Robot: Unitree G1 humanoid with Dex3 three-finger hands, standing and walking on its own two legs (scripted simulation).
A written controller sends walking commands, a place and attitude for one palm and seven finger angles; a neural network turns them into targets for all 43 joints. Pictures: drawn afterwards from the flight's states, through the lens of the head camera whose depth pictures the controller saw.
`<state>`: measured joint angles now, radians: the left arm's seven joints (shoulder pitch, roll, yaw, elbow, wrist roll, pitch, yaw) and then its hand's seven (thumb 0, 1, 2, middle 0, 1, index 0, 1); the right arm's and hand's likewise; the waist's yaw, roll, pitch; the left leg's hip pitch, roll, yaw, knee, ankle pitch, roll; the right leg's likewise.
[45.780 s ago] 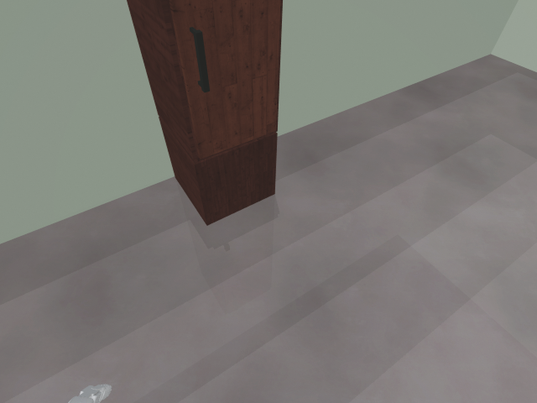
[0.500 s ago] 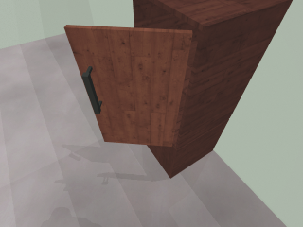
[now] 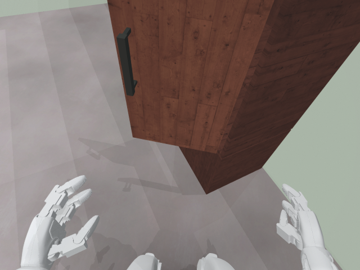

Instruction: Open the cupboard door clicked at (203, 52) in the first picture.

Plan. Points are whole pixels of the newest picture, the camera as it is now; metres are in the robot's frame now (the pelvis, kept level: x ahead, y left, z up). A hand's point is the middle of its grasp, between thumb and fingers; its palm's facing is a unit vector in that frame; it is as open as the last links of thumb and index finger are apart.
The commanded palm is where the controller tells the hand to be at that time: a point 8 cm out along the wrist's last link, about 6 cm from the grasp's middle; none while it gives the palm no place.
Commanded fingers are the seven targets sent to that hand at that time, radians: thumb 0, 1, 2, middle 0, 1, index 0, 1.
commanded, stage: raise the hand with hooked fingers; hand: left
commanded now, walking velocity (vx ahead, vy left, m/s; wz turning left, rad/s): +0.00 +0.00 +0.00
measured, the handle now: (129, 64) +0.58 +0.21 +0.11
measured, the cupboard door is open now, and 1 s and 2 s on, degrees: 53 53 53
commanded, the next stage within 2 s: move the hooked fingers beside the handle in 1.56 s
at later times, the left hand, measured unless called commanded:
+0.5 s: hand (70, 183) +0.25 +0.24 +0.07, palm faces -0.04 -1.00 -0.08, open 12.3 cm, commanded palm +0.22 +0.30 +0.08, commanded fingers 0.00 -0.34 0.37 -0.29 -1.10 -0.29 -1.10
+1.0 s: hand (47, 142) +0.30 +0.29 +0.13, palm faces -0.02 -1.00 -0.07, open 13.9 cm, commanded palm +0.28 +0.34 +0.12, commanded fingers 0.00 -0.50 0.30 -0.30 -1.20 -0.30 -1.20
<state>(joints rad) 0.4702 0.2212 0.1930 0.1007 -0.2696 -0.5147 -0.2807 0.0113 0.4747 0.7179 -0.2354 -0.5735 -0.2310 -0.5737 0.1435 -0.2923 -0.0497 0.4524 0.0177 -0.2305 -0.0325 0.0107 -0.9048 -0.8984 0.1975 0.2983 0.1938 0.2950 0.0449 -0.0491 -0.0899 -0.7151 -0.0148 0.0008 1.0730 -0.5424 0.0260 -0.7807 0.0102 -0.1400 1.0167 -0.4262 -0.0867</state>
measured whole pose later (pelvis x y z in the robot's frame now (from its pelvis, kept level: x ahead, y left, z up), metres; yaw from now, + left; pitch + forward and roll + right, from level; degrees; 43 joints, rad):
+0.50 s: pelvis +0.00 +0.03 +0.01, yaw -1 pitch +11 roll -2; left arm 0.26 0.30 0.26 0.10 -0.31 -0.35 -0.36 0.00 -0.11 0.47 -0.27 -0.95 -0.27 -0.95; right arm 0.30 -0.30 0.02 0.57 0.04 -0.24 -0.06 0.02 -0.90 -0.90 0.20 0.30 0.20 0.30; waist -0.01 0.03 -0.08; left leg -0.67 -0.03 0.03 0.98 -0.50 0.07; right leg -0.73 0.00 -0.11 0.92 -0.38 -0.04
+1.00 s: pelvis +0.02 +0.03 +0.04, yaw +0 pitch +7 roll -2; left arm -0.02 0.42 0.40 0.33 -0.36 -0.23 -0.50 -0.01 -0.49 0.31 -0.30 -1.19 -0.30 -1.19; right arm 0.27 -0.27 0.07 0.57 0.04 -0.23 -0.09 0.01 -0.90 -0.90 0.20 0.30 0.20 0.30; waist 0.02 0.03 -0.05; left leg -0.50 -0.03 0.01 0.83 -0.46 0.06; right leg -0.55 0.02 -0.12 0.76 -0.33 -0.04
